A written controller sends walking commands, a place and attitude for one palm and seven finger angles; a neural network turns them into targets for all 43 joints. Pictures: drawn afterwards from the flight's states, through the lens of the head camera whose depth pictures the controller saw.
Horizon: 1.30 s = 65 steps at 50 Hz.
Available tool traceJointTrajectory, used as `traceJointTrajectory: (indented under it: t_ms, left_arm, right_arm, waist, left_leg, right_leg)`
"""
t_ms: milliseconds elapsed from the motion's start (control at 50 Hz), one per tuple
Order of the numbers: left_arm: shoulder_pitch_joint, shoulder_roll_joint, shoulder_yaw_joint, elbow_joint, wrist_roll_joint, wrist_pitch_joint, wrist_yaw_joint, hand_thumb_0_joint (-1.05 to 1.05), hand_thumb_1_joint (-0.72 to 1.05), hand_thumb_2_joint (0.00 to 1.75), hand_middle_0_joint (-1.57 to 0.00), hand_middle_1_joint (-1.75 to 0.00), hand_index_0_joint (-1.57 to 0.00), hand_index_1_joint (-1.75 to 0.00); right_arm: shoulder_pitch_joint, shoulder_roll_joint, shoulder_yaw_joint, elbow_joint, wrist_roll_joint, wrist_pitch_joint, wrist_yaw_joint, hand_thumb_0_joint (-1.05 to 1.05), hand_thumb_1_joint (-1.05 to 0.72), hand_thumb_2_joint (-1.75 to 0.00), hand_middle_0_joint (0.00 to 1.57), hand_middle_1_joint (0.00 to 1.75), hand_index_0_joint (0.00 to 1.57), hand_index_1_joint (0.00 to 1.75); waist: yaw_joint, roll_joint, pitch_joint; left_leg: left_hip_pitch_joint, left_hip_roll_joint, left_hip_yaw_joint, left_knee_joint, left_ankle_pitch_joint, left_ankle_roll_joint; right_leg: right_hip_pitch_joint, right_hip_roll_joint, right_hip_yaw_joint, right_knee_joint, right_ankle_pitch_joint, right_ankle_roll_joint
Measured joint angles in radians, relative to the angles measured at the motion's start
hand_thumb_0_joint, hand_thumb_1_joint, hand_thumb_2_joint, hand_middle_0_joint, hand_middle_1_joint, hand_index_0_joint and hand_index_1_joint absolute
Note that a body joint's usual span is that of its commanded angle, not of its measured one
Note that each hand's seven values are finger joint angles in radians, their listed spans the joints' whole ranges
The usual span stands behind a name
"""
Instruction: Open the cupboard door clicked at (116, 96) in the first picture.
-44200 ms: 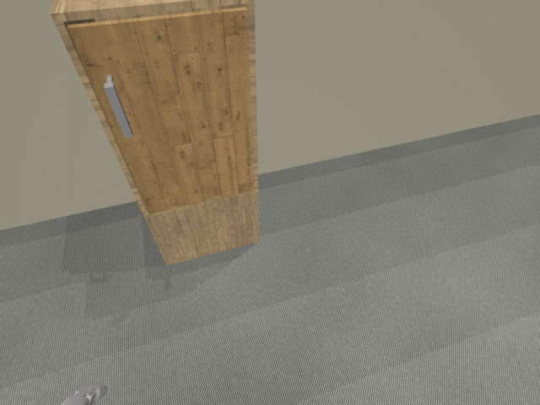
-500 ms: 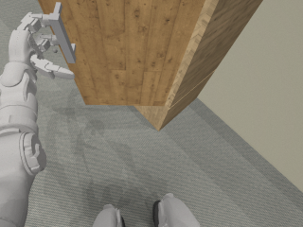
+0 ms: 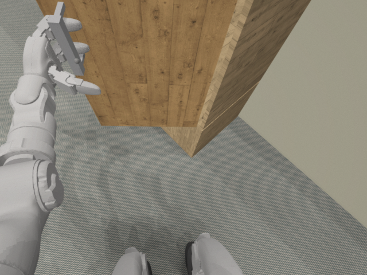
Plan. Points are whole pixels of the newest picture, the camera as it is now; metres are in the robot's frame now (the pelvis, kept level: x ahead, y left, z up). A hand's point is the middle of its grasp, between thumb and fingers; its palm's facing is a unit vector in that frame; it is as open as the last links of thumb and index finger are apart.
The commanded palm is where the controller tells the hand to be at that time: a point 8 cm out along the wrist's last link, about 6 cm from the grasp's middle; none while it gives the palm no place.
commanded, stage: slide the fingers in behind the handle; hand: left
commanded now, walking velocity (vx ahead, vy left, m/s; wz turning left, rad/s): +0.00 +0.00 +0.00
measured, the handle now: (70, 42) +0.59 +0.17 +0.09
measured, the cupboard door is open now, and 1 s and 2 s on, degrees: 48 48 78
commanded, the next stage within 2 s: close the thumb around the handle in 0.34 s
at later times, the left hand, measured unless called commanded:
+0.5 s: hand (74, 61) +0.54 +0.16 +0.08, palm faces -0.08 -1.00 -0.02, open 13.9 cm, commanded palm +0.52 +0.20 +0.09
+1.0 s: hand (78, 61) +0.54 +0.15 +0.09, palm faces -0.08 -1.00 -0.01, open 6.5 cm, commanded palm +0.52 +0.20 +0.09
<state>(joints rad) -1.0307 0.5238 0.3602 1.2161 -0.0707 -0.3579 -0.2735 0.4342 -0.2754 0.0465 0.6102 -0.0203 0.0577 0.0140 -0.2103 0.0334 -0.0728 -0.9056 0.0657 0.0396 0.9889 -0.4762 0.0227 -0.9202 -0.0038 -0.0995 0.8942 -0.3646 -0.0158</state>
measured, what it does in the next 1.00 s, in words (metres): stands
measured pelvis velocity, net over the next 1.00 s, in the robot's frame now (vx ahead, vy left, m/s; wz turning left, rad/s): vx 0.00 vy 0.01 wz -0.01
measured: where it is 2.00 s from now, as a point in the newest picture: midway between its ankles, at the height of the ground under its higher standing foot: outside the picture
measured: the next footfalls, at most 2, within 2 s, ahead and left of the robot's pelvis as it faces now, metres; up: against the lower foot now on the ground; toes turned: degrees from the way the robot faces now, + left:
none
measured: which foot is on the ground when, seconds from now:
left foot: down 0.00-1.00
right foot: down 0.00-1.00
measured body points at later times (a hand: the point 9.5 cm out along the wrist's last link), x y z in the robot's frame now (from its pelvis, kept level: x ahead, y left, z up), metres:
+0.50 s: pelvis +0.00 +0.00 +0.00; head +0.15 +0.02 +0.42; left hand +0.54 +0.21 +0.09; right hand -0.02 -0.26 -0.11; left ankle -0.01 +0.10 -0.68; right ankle +0.03 -0.12 -0.68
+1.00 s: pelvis +0.00 +0.01 +0.00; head +0.15 +0.02 +0.43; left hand +0.54 +0.21 +0.09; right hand -0.02 -0.25 -0.11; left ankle -0.01 +0.10 -0.68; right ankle +0.03 -0.12 -0.68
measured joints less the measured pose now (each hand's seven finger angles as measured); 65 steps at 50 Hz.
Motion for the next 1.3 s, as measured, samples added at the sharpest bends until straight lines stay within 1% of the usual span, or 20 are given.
traceJointTrajectory:
  t_ms: [60,160,280,480,560,620,700,820,920,1000,1060,1120,1180,1300]
  left_arm:
    - [-0.007,-0.006,0.011,0.013,0.003,0.001,0.005,-0.01,-0.50,0.30,-0.30,-1.20,-0.30,-1.20]
    - [0.002,0.002,0.022,0.001,0.017,-0.008,0.015,-0.01,-0.50,0.30,-0.30,-1.20,-0.31,-1.21]
    - [0.008,-0.006,0.016,0.004,0.002,-0.004,0.006,-0.01,-0.50,0.30,-0.30,-1.20,-0.31,-1.20]
    - [-0.009,0.008,0.017,0.021,0.007,-0.010,0.004,-0.01,-0.50,0.30,-0.30,-1.20,-0.30,-1.20]
    - [-0.008,0.005,0.008,0.012,0.001,-0.011,0.000,-0.01,-0.45,0.32,-0.30,-1.20,-0.31,-1.20]
    - [-0.014,0.004,0.008,0.022,0.001,-0.003,0.001,-0.01,-0.36,0.36,-0.31,-1.21,-0.31,-1.21]
    - [-0.010,0.006,0.016,0.015,0.009,0.001,0.008,-0.01,-0.20,0.42,-0.32,-1.23,-0.33,-1.23]
    - [0.011,-0.010,0.003,-0.011,-0.002,-0.009,0.011,0.00,0.10,0.55,-0.34,-1.26,-0.35,-1.26]
    - [0.014,-0.027,-0.004,-0.008,0.000,-0.001,0.022,0.00,0.37,0.67,-0.36,-1.29,-0.37,-1.29]
    - [0.023,-0.034,0.003,-0.011,0.006,-0.010,0.032,0.01,0.59,0.76,-0.38,-1.31,-0.38,-1.31]
    - [0.023,-0.034,0.002,-0.006,0.008,-0.015,0.034,0.01,0.71,0.81,-0.39,-1.33,-0.39,-1.33]
    - [0.019,-0.034,0.000,-0.002,0.011,-0.014,0.026,0.01,0.77,0.84,-0.39,-1.33,-0.39,-1.34]
    - [0.019,-0.033,0.010,0.000,0.013,-0.013,0.029,0.01,0.77,0.84,-0.39,-1.34,-0.39,-1.34]
    - [0.017,-0.030,0.008,0.002,0.007,-0.016,0.037,0.01,0.77,0.84,-0.38,-1.34,-0.37,-1.35]
  right_arm:
    - [-0.005,-0.003,0.002,-0.001,0.000,-0.001,-0.001,0.00,-0.91,-0.90,0.21,0.30,0.20,0.30]
    - [-0.010,-0.002,0.000,-0.013,0.000,-0.005,-0.003,0.00,-0.91,-0.90,0.21,0.30,0.20,0.30]
    - [-0.012,-0.001,0.002,-0.008,0.002,-0.003,-0.002,0.00,-0.91,-0.90,0.21,0.30,0.20,0.30]
    - [-0.019,-0.001,0.005,-0.006,0.000,-0.014,-0.008,0.00,-0.91,-0.90,0.21,0.30,0.20,0.30]
    - [-0.015,-0.002,0.002,-0.003,-0.002,-0.013,-0.007,0.00,-0.91,-0.90,0.21,0.30,0.20,0.30]
    - [-0.014,-0.004,0.004,0.000,-0.002,-0.009,-0.007,0.00,-0.91,-0.90,0.21,0.30,0.20,0.30]
    - [-0.010,-0.003,0.004,-0.002,-0.004,-0.009,-0.006,0.00,-0.91,-0.90,0.21,0.30,0.20,0.30]
    - [-0.001,0.002,0.000,0.002,-0.005,-0.001,0.000,0.00,-0.91,-0.90,0.21,0.30,0.20,0.30]
    - [0.000,0.006,0.000,0.004,-0.005,0.004,0.003,0.00,-0.91,-0.90,0.21,0.30,0.20,0.30]
    - [-0.003,0.008,0.000,0.001,-0.007,0.003,0.004,0.00,-0.91,-0.90,0.21,0.30,0.20,0.30]
    - [-0.006,0.008,0.000,-0.002,-0.006,0.002,0.004,0.00,-0.91,-0.90,0.21,0.30,0.20,0.30]
    - [-0.011,0.007,0.001,-0.005,-0.005,0.002,0.003,0.00,-0.91,-0.90,0.21,0.30,0.20,0.30]
    - [-0.016,0.005,0.001,-0.006,-0.005,0.000,0.001,0.00,-0.91,-0.90,0.21,0.30,0.20,0.30]
    - [-0.019,0.001,-0.001,-0.006,-0.003,-0.004,-0.001,0.00,-0.91,-0.90,0.21,0.30,0.20,0.30]
  waist:
    - [-0.002,-0.001,0.001]
    - [-0.006,0.001,0.000]
    - [0.004,0.003,-0.001]
    - [-0.002,0.000,0.001]
    - [0.000,0.000,0.000]
    - [-0.002,0.000,0.000]
    - [-0.007,0.001,-0.002]
    - [0.000,0.005,-0.006]
    - [0.003,0.007,-0.009]
    - [0.002,0.008,-0.011]
    - [0.003,0.009,-0.011]
    - [0.003,0.008,-0.008]
    - [0.002,0.009,-0.009]
    - [0.003,0.007,-0.006]
  left_leg:
    - [0.001,0.000,0.001,-0.001,0.001,0.000]
    - [-0.001,0.001,0.006,0.000,0.001,0.001]
    - [0.006,-0.001,0.008,-0.004,0.002,0.002]
    - [-0.009,-0.004,0.004,0.008,-0.001,0.004]
    - [-0.013,-0.005,0.005,0.010,-0.003,0.006]
    - [-0.013,-0.005,0.005,0.012,-0.004,0.008]
    - [-0.017,-0.005,0.005,0.014,-0.007,0.009]
    - [-0.007,-0.005,0.007,0.009,-0.009,0.010]
    - [0.005,-0.007,0.007,0.002,-0.009,0.011]
    - [0.010,-0.007,0.009,-0.001,-0.009,0.010]
    - [0.013,-0.007,0.010,-0.001,-0.009,0.009]
    - [0.012,-0.007,0.009,0.000,-0.008,0.009]
    - [0.009,-0.006,0.010,0.001,-0.007,0.007]
    - [0.008,-0.005,0.010,0.002,-0.005,0.005]
  right_leg:
    - [0.000,0.000,0.002,0.000,0.000,0.000]
    - [-0.006,0.001,0.007,0.004,0.001,0.000]
    - [-0.001,0.000,0.009,0.002,0.001,0.002]
    - [-0.012,-0.003,0.006,0.010,0.000,0.004]
    - [-0.014,-0.004,0.007,0.011,-0.001,0.006]
    - [-0.014,-0.004,0.007,0.010,-0.001,0.008]
    - [-0.017,-0.003,0.008,0.010,-0.002,0.009]
    - [-0.007,-0.003,0.011,0.004,-0.003,0.012]
    - [0.004,-0.004,0.011,-0.002,-0.004,0.013]
    - [0.008,-0.003,0.013,-0.002,-0.004,0.012]
    - [0.009,-0.003,0.014,-0.001,-0.004,0.012]
    - [0.008,-0.004,0.014,0.002,-0.005,0.010]
    - [0.004,-0.003,0.014,0.005,-0.004,0.009]
    - [0.000,-0.002,0.015,0.009,-0.004,0.006]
